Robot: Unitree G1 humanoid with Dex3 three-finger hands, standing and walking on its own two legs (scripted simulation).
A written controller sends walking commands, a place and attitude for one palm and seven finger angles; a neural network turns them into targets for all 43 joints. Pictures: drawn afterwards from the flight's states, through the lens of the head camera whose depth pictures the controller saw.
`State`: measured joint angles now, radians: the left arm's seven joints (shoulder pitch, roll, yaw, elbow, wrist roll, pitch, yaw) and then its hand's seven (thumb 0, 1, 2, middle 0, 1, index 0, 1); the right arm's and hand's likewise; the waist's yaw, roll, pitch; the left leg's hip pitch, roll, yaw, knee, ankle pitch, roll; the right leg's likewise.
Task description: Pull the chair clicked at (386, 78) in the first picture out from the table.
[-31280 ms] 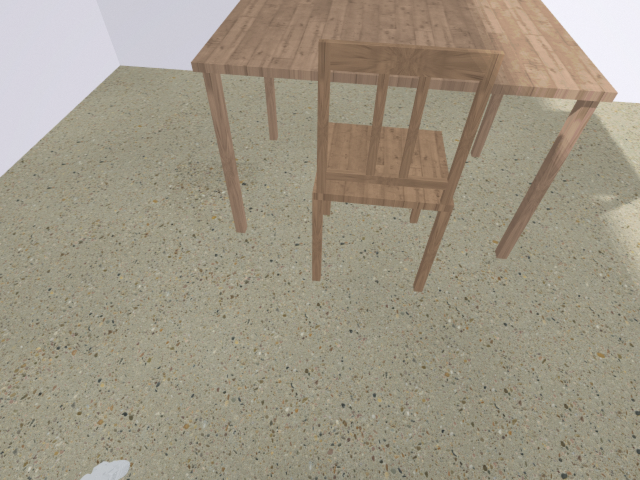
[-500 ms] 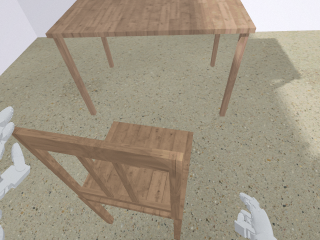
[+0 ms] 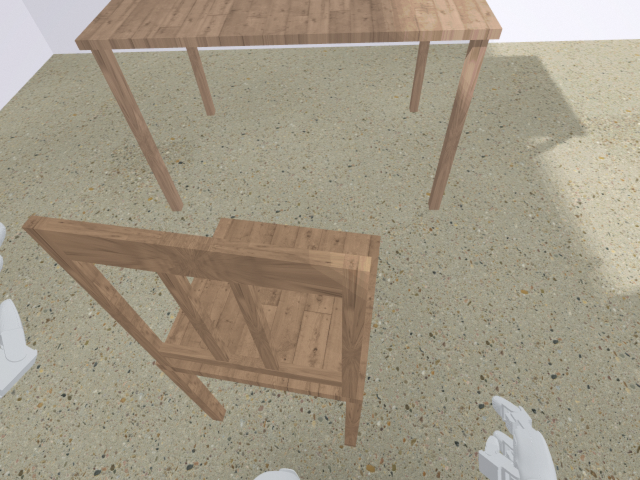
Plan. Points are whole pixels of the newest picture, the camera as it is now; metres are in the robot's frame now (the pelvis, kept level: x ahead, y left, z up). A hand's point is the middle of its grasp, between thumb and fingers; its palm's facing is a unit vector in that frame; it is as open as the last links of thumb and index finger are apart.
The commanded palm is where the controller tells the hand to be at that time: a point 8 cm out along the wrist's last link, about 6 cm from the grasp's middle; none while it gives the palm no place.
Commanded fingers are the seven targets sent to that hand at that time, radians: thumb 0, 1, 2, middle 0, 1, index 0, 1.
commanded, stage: step back with the hand held close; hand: left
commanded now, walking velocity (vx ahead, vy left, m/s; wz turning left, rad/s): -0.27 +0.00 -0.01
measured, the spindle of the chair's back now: (200, 320) +0.34 +0.22 -0.07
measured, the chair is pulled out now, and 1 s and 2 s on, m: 0.67 0.67 0.67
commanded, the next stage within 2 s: stop stepping back and stand still in 1.18 s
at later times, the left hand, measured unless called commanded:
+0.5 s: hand (36, 350) +0.20 +0.25 +0.17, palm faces +0.36 -0.75 -0.56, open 7.4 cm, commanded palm +0.13 +0.29 +0.19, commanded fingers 0.00 0.90 0.90 -0.20 -0.30 -0.20 -0.30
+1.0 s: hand out of the picture +0.14 +0.24 +0.19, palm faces +0.32 -0.74 -0.59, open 7.4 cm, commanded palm +0.08 +0.29 +0.19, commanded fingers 0.00 0.90 0.90 -0.20 -0.30 -0.20 -0.30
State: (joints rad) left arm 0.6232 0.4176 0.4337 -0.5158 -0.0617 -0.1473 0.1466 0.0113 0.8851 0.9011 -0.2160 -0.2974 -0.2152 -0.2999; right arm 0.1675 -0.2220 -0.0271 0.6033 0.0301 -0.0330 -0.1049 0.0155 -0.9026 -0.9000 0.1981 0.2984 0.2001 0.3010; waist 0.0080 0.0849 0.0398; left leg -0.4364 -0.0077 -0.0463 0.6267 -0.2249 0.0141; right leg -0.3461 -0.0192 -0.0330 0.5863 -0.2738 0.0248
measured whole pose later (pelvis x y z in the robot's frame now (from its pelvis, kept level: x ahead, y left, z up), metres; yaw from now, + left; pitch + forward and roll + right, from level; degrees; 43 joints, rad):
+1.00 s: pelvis -0.06 +0.00 +0.00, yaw -1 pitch +2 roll -3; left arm 0.62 0.49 0.50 -0.66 -0.06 -0.27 0.13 0.01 0.89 0.90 -0.21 -0.30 -0.21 -0.30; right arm 0.14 -0.15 -0.01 0.64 -0.01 -0.15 -0.06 0.01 -0.90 -0.90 0.20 0.30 0.20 0.30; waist 0.01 0.05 0.09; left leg -0.47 0.05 -0.06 0.69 -0.30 -0.01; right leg -0.32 0.02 -0.05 0.52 -0.24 0.01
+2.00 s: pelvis -0.26 +0.08 -0.01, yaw -3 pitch -2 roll -5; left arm 0.50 0.52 0.53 -0.47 -0.05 -0.20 0.11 0.01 0.89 0.90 -0.21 -0.30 -0.21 -0.30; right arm 0.29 -0.17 0.03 0.60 0.02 -0.06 -0.02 0.01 -0.90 -0.90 0.20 0.30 0.20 0.30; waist -0.02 0.06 -0.03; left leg -0.44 0.01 0.06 0.78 -0.32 0.09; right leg -0.24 0.07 -0.12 0.61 -0.36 -0.05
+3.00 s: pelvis -0.36 +0.14 +0.00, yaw -4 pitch -2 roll -3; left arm 0.64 0.46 0.45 -0.44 -0.07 -0.22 0.11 0.01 0.89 0.90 -0.21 -0.30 -0.21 -0.30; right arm 0.26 -0.19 -0.01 0.60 0.04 -0.06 -0.02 0.01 -0.90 -0.90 0.20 0.30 0.20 0.30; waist -0.04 0.06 0.04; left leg -0.39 -0.05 -0.04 0.75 -0.36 0.04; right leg -0.28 0.05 -0.06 0.59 -0.29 -0.03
